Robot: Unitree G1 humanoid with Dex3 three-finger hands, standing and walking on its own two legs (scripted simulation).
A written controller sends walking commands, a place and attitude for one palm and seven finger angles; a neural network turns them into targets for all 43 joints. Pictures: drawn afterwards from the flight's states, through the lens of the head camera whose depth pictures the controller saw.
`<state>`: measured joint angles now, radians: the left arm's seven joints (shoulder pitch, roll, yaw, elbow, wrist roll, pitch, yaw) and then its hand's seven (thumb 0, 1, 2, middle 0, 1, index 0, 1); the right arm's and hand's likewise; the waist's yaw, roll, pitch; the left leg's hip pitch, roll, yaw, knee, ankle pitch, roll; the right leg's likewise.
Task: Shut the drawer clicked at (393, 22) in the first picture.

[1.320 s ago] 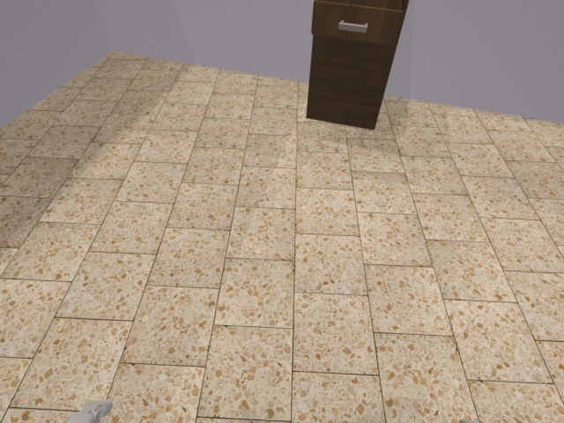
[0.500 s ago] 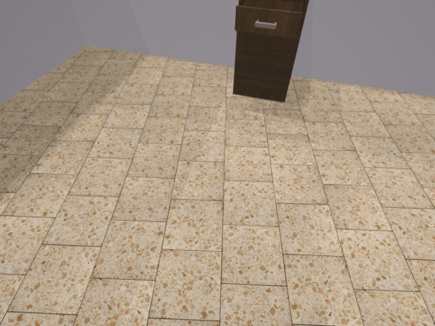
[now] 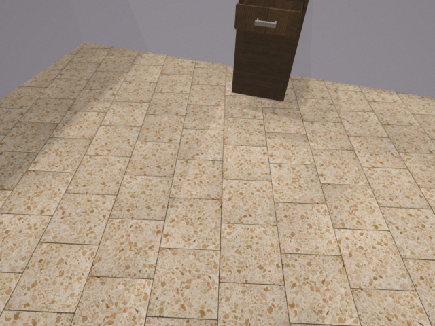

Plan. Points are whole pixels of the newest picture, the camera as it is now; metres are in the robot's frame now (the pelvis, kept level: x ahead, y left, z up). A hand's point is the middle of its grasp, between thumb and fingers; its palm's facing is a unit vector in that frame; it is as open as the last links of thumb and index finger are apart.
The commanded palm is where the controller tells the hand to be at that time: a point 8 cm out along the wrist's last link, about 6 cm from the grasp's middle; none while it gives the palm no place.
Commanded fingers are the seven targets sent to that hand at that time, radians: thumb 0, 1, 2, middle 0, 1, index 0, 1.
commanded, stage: look at it before walking up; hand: left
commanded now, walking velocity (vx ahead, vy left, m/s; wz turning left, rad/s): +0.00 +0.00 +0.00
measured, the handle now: (265, 22) +1.72 -0.20 -0.11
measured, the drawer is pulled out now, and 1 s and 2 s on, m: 0.20 0.20 0.20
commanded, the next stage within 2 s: walk to a spot facing it in 0.32 s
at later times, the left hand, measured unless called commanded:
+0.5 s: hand out of the picture +0.07 +0.25 -0.16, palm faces -0.03 -0.94 -0.34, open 7.4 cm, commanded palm none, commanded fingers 0.00 0.90 0.90 -0.20 -0.30 -0.20 -0.30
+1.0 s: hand out of the picture +0.11 +0.20 -0.19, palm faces -0.11 -0.99 -0.12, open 7.4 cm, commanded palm none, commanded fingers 0.00 0.90 0.90 -0.20 -0.30 -0.20 -0.30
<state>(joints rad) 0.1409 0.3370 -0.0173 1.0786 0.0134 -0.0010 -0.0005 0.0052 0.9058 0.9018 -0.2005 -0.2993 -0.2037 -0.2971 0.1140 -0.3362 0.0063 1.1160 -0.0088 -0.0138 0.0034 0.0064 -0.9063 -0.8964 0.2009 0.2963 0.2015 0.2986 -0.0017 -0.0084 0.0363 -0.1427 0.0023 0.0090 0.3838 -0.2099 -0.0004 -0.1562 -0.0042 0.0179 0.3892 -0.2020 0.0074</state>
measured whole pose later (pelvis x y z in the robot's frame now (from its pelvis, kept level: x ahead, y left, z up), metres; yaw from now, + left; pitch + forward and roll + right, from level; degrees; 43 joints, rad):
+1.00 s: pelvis +0.14 +0.02 -0.01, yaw -9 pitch -1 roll -2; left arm 0.38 0.16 0.05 1.14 0.03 0.02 -0.01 0.01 0.91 0.90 -0.20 -0.30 -0.20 -0.30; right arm 0.39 -0.13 -0.01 1.10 -0.02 -0.10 -0.03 0.00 -0.91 -0.90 0.20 0.30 0.20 0.30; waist -0.01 -0.03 0.03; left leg -0.04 0.04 0.19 0.47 -0.41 0.03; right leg -0.47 -0.02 -0.04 1.18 -0.35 -0.04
